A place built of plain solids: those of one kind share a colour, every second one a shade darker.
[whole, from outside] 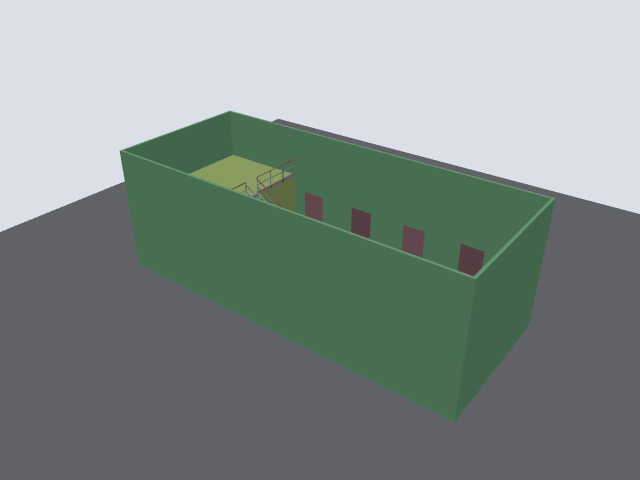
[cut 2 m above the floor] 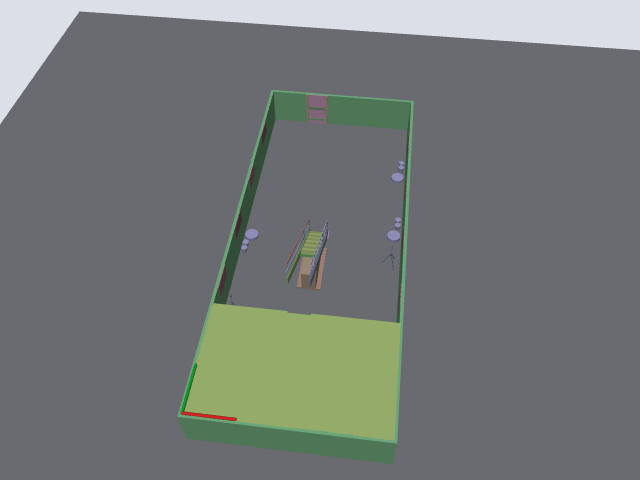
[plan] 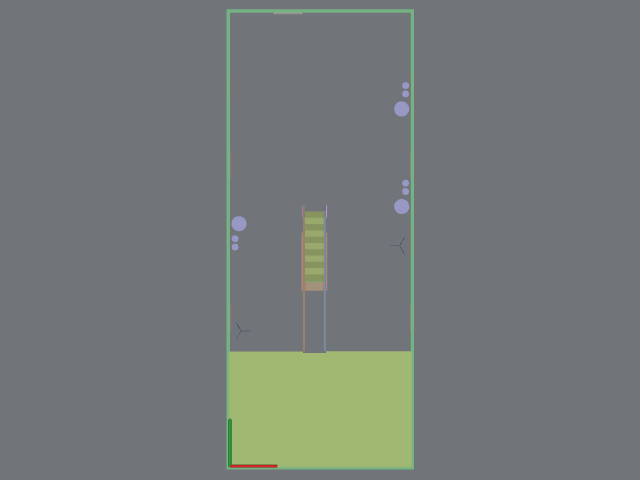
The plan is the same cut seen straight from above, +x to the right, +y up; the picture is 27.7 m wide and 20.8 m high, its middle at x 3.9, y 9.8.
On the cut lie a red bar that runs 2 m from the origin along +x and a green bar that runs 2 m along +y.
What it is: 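A pumping station 7.8 x 19.6 m, 7.0 m high; the engine floor; at the rear the gallery 4.9 m deep at 4.20 m over closed stores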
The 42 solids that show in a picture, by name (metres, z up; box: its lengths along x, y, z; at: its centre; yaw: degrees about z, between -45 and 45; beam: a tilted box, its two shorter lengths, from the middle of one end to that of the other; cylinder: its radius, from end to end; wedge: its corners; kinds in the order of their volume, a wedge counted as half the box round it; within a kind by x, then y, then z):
{
 "loft_1": {"box": [3.21, 0.09, 4.25], "at": [1.56, 4.93, 2.07]},
 "loft_2": {"box": [7.93, 4.95, 4.25], "at": [3.92, 2.42, 2.07]},
 "loft_3": {"box": [3.72, 0.09, 4.25], "at": [6.02, 4.93, 2.07]},
 "wall_1": {"box": [0.15, 19.95, 7.04], "at": [-0.07, 9.82, 3.47]},
 "wall_2": {"box": [8.13, 0.15, 7.04], "at": [3.92, -0.07, 3.47]},
 "wall_3": {"box": [8.13, 0.15, 7.04], "at": [3.92, 19.73, 3.47]},
 "wall_4": {"box": [0.15, 19.95, 7.04], "at": [7.91, 9.82, 3.47]},
 "stair_string_left_1": {"wedge": [[4.07, 4.98, 3.9], [4.07, 4.98, 4.26], [4.07, 10.8, 0.0], [4.07, 10.8, 0.37], [4.16, 4.98, 3.9], [4.16, 4.98, 4.26], [4.16, 10.8, 0.0], [4.16, 10.8, 0.37]]},
 "stair_string_right_1": {"wedge": [[3.16, 4.98, 3.9], [3.16, 4.98, 4.26], [3.16, 10.8, 0.0], [3.16, 10.8, 0.37], [3.25, 4.98, 3.9], [3.25, 4.98, 4.26], [3.25, 10.8, 0.0], [3.25, 10.8, 0.37]]},
 "under_1": {"box": [0.68, 0.6, 1.19], "at": [3.66, 7.9, 0.54]},
 "under_2": {"box": [0.68, 0.61, 1.05], "at": [3.66, 8.5, 0.48]},
 "stair_handrail_left_1": {"wedge": [[4.09, 4.99, 5.06], [4.09, 5.02, 5.1], [4.09, 11.05, 1.01], [4.09, 11.08, 1.04], [4.13, 4.99, 5.06], [4.13, 5.02, 5.1], [4.13, 11.05, 1.01], [4.13, 11.08, 1.04]]},
 "stair_kneerail_left_1": {"wedge": [[4.09, 4.99, 4.62], [4.09, 5.02, 4.66], [4.09, 11.05, 0.57], [4.09, 11.08, 0.6], [4.13, 4.99, 4.62], [4.13, 5.02, 4.66], [4.13, 11.05, 0.57], [4.13, 11.08, 0.6]]},
 "stair_handrail_right_1": {"wedge": [[3.19, 4.99, 5.06], [3.19, 5.02, 5.1], [3.19, 11.05, 1.01], [3.19, 11.08, 1.04], [3.23, 4.99, 5.06], [3.23, 5.02, 5.1], [3.23, 11.05, 1.01], [3.23, 11.08, 1.04]]},
 "stair_kneerail_right_1": {"wedge": [[3.19, 4.99, 4.62], [3.19, 5.02, 4.66], [3.19, 11.05, 0.57], [3.19, 11.08, 0.6], [3.23, 4.99, 4.62], [3.23, 5.02, 4.66], [3.23, 11.05, 0.57], [3.23, 11.08, 0.6]]},
 "under_plinth_1": {"box": [1.11, 2.53, 0.14], "at": [3.66, 8.86, 0.02]},
 "winf_1": {"box": [0.028, 1.26, 2.03], "at": [0.01, 6.4, 2.29]},
 "winf_2": {"box": [0.028, 1.26, 2.03], "at": [0.01, 9.73, 2.29]},
 "winf_3": {"box": [0.028, 1.26, 2.03], "at": [0.01, 13.07, 2.29]},
 "winf_4": {"box": [0.028, 1.26, 2.03], "at": [0.01, 16.4, 2.29]},
 "winf_5": {"box": [0.028, 1.26, 2.03], "at": [7.82, 6.4, 2.29]},
 "hose_1": {"cylinder": 0.33, "from": [0.39, 10.51, 0.0], "to": [0.39, 10.51, 0.15]},
 "hose_2": {"cylinder": 0.33, "from": [7.44, 11.25, 0.0], "to": [7.44, 11.25, 0.2]},
 "hose_3": {"cylinder": 0.33, "from": [7.44, 15.48, 0.0], "to": [7.44, 15.48, 0.15]},
 "stair_tread_1": {"wedge": [[3.25, 8.0, 1.94], [3.25, 8.0, 2.0], [3.25, 8.31, 1.94], [3.25, 8.31, 2.0], [4.07, 8.0, 1.94], [4.07, 8.0, 2.01], [4.07, 8.31, 1.94], [4.07, 8.31, 2.01]]},
 "stair_tread_2": {"wedge": [[3.25, 8.27, 1.76], [3.25, 8.27, 1.82], [3.25, 8.58, 1.76], [3.25, 8.58, 1.82], [4.07, 8.27, 1.76], [4.07, 8.27, 1.82], [4.07, 8.58, 1.76], [4.07, 8.58, 1.82]]},
 "stair_tread_3": {"wedge": [[3.25, 8.55, 1.57], [3.25, 8.55, 1.64], [3.25, 8.85, 1.64], [3.25, 8.86, 1.58], [4.07, 8.55, 1.57], [4.07, 8.55, 1.64], [4.07, 8.85, 1.58], [4.07, 8.85, 1.64]]},
 "stair_tread_4": {"wedge": [[3.25, 8.82, 1.39], [3.25, 8.82, 1.46], [3.25, 9.13, 1.39], [3.25, 9.13, 1.46], [4.07, 8.82, 1.39], [4.07, 8.82, 1.46], [4.07, 9.13, 1.39], [4.07, 9.13, 1.46]]},
 "stair_tread_5": {"wedge": [[3.25, 9.09, 1.21], [3.25, 9.09, 1.28], [3.25, 9.4, 1.21], [3.25, 9.4, 1.28], [4.07, 9.09, 1.21], [4.07, 9.09, 1.28], [4.07, 9.4, 1.21], [4.07, 9.4, 1.28]]},
 "stair_tread_6": {"wedge": [[3.25, 9.36, 1.09], [3.25, 9.37, 1.03], [3.25, 9.67, 1.03], [3.25, 9.67, 1.09], [4.07, 9.36, 1.03], [4.07, 9.36, 1.09], [4.07, 9.67, 1.03], [4.07, 9.67, 1.09]]},
 "stair_tread_7": {"wedge": [[3.25, 9.64, 0.85], [3.25, 9.64, 0.91], [3.25, 9.94, 0.85], [3.25, 9.94, 0.91], [4.07, 9.64, 0.85], [4.07, 9.64, 0.91], [4.07, 9.94, 0.85], [4.07, 9.94, 0.91]]},
 "stair_tread_8": {"wedge": [[3.25, 9.91, 0.66], [3.25, 9.91, 0.73], [3.25, 10.22, 0.66], [3.25, 10.22, 0.73], [4.07, 9.91, 0.66], [4.07, 9.91, 0.73], [4.07, 10.22, 0.66], [4.07, 10.22, 0.73]]},
 "stair_tread_9": {"wedge": [[3.25, 10.18, 0.48], [3.25, 10.18, 0.54], [3.25, 10.49, 0.48], [3.25, 10.49, 0.54], [4.07, 10.18, 0.48], [4.07, 10.18, 0.55], [4.07, 10.49, 0.48], [4.07, 10.49, 0.55]]},
 "stair_tread_10": {"wedge": [[3.25, 10.45, 0.3], [3.25, 10.45, 0.36], [3.25, 10.76, 0.3], [3.25, 10.76, 0.36], [4.07, 10.45, 0.3], [4.07, 10.45, 0.36], [4.07, 10.76, 0.3], [4.07, 10.76, 0.36]]},
 "stair_tread_11": {"wedge": [[3.25, 10.73, 0.11], [3.25, 10.73, 0.18], [3.25, 11.03, 0.11], [3.25, 11.03, 0.18], [4.07, 10.73, 0.12], [4.07, 10.73, 0.18], [4.07, 11.03, 0.12], [4.07, 11.03, 0.18]]},
 "door_leaf_1": {"box": [1.02, 0.04, 2.1], "at": [2.51, 19.63, 1.0]},
 "door_jamb_1": {"box": [0.1, 0.07, 2.21], "at": [1.94, 19.61, 1.05]},
 "door_jamb_2": {"box": [0.1, 0.07, 2.21], "at": [3.08, 19.61, 1.05]},
 "toeboard_1": {"box": [3.21, 0.025, 0.15], "at": [1.6, 4.99, 4.24]},
 "handrail_1": {"box": [3.21, 0.041, 0.041], "at": [1.6, 5.0, 5.18]},
 "kneerail_1": {"box": [3.21, 0.041, 0.041], "at": [1.6, 5.0, 4.74]},
 "stair_riser_1": {"wedge": [[3.25, 7.98, 1.94], [3.25, 7.98, 2.12], [3.25, 8.0, 1.94], [3.25, 8.0, 2.12], [4.07, 7.98, 1.94], [4.07, 7.98, 2.12], [4.07, 8.0, 1.94], [4.07, 8.0, 2.12]]}
}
